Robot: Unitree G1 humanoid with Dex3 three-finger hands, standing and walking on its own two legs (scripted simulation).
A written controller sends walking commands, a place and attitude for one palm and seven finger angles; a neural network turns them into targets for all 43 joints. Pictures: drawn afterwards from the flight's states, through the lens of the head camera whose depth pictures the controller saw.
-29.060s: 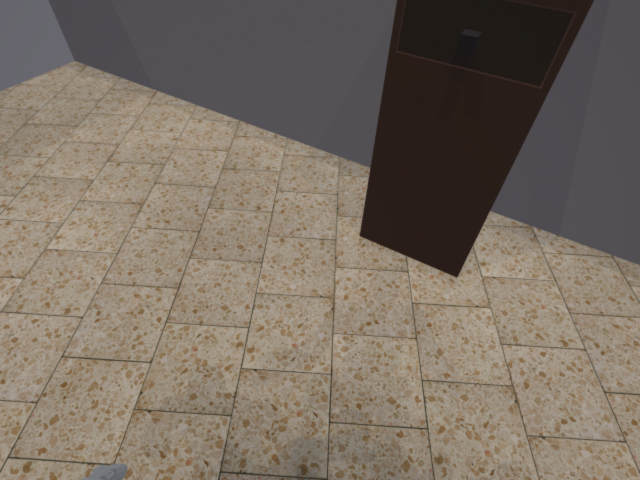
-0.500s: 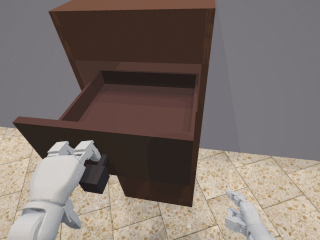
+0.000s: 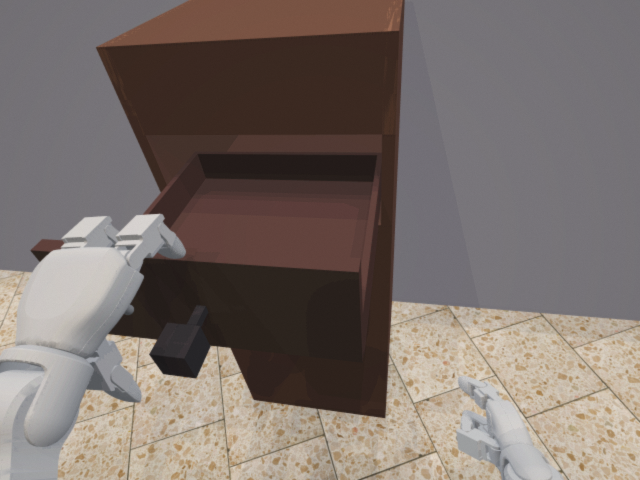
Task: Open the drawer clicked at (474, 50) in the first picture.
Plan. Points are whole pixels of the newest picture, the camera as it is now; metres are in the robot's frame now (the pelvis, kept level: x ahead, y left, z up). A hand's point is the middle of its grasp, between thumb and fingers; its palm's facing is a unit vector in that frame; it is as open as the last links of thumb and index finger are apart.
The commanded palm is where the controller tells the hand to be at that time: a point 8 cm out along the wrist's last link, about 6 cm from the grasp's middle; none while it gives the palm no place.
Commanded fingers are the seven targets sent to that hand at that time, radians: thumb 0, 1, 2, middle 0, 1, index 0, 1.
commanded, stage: lift the hand off the handle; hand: left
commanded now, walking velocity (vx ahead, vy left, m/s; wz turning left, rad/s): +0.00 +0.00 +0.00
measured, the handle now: (189, 335) +0.23 +0.20 +0.11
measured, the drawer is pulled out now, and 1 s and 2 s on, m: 0.28 0.28 0.28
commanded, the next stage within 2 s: draw the hand back to the body in 0.58 s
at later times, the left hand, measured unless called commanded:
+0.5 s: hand (92, 256) +0.20 +0.22 +0.27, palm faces +0.28 +0.02 -0.96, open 13.8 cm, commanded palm +0.15 +0.22 +0.33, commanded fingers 0.00 -0.50 0.30 -0.30 -1.20 -0.30 -1.20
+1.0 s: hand (61, 269) +0.19 +0.24 +0.26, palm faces +0.28 -0.04 -0.96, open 13.9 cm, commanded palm +0.13 +0.23 +0.32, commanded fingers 0.00 -0.50 0.30 -0.30 -1.20 -0.30 -1.20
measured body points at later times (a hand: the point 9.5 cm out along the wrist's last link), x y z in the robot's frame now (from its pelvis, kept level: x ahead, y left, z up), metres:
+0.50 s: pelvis -0.01 -0.02 +0.00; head -0.04 -0.08 +0.44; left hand +0.18 +0.22 +0.32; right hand +0.25 -0.20 -0.07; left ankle +0.02 +0.08 -0.73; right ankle +0.01 -0.09 -0.73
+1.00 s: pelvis -0.01 +0.00 +0.00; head -0.03 -0.05 +0.44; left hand +0.17 +0.24 +0.31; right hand +0.24 -0.17 -0.07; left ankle +0.02 +0.08 -0.73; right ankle +0.01 -0.09 -0.73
